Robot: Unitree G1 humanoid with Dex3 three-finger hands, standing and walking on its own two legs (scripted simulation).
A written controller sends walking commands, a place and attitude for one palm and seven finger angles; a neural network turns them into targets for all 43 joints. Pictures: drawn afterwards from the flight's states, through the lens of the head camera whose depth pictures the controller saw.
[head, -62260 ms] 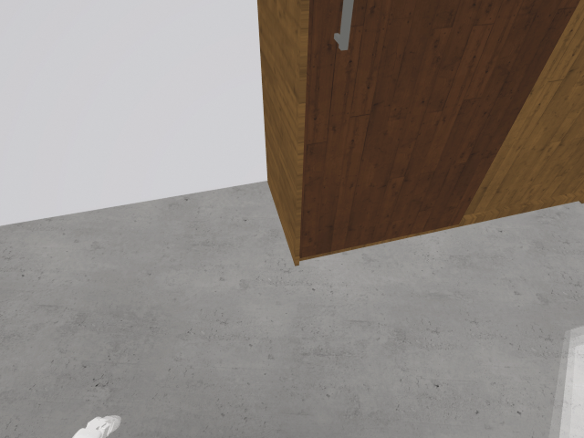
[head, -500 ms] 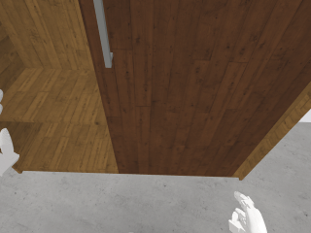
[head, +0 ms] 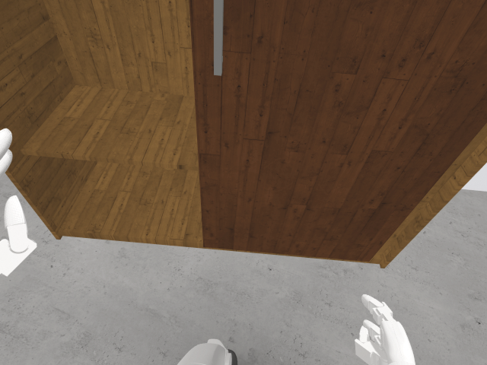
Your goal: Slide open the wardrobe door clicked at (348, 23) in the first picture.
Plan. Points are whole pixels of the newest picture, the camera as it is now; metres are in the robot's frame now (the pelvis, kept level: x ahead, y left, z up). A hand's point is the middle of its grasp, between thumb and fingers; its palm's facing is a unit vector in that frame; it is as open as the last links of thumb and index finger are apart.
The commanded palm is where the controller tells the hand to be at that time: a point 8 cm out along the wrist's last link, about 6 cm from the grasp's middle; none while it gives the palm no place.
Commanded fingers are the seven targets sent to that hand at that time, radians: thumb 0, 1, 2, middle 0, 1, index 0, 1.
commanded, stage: stop stepping back and stand still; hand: left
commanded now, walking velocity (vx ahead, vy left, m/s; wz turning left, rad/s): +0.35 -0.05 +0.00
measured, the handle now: (219, 21) +0.67 +0.14 +0.25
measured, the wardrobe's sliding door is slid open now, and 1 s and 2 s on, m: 0.65 0.65 0.65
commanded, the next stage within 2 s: let the arm hang, fingers relaxed in 1.50 s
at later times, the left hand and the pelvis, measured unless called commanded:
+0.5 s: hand out of the picture +0.10 +0.32 +0.20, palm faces +0.40 -0.81 -0.44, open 7.4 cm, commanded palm +0.06 +0.35 +0.19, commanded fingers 0.00 0.90 0.90 -0.20 -0.30 -0.20 -0.30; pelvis -0.10 +0.06 +0.00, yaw -5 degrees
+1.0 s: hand out of the picture +0.12 +0.36 +0.18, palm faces +0.39 -0.74 -0.54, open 7.4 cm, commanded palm +0.07 +0.39 +0.19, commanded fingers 0.00 0.90 0.90 -0.20 -0.30 -0.20 -0.30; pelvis -0.09 +0.10 +0.00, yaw -3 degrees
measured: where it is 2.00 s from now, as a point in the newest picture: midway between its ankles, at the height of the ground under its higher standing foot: outside the picture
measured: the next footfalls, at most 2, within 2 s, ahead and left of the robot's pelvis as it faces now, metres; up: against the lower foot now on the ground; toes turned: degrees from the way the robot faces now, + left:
left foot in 0.10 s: +0.10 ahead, +0.09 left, +0.00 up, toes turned +0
right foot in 0.42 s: -0.12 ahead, -0.02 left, +0.00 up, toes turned -8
